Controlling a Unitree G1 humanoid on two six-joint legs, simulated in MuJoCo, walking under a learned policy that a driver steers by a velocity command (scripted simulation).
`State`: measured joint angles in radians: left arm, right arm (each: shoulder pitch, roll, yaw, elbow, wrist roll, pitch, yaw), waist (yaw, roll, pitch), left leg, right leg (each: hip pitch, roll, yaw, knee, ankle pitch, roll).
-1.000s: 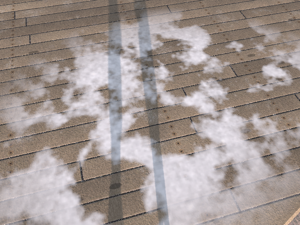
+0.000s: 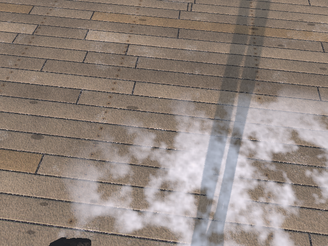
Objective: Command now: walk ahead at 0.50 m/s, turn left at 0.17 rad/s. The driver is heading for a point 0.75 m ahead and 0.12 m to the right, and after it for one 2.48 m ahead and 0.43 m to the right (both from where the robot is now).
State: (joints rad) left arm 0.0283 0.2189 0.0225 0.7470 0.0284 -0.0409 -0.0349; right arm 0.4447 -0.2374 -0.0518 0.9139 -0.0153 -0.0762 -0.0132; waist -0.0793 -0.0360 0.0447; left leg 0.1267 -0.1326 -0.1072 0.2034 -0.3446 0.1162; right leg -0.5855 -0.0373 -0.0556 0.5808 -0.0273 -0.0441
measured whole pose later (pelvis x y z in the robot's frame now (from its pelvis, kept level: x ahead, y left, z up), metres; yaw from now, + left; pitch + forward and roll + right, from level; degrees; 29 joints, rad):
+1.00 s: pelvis +0.52 +0.03 +0.01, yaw -10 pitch +0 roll +1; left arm 0.14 0.23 0.05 0.86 0.03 0.00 -0.05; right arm 0.41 -0.20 -0.04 0.96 -0.02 -0.10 -0.02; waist -0.03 -0.04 0.04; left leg 0.06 -0.04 0.26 0.21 -0.28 0.06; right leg -0.65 -0.08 -0.05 0.79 -0.01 -0.05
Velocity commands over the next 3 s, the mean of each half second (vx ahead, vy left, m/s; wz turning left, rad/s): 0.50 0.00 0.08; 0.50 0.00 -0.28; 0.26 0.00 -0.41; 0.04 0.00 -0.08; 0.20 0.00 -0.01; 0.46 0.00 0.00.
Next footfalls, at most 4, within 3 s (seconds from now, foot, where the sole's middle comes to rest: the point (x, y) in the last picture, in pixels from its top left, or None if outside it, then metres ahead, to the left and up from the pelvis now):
0.06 right None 0.21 -0.10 -0.77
0.58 left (130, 242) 0.48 0.11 -0.77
1.14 right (175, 179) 0.73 -0.09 -0.77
1.68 left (139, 160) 0.84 0.06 -0.77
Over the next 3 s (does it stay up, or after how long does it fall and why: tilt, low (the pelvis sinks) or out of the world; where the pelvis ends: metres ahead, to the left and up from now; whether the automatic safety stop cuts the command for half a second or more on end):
stays up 1.03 -0.14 -0.01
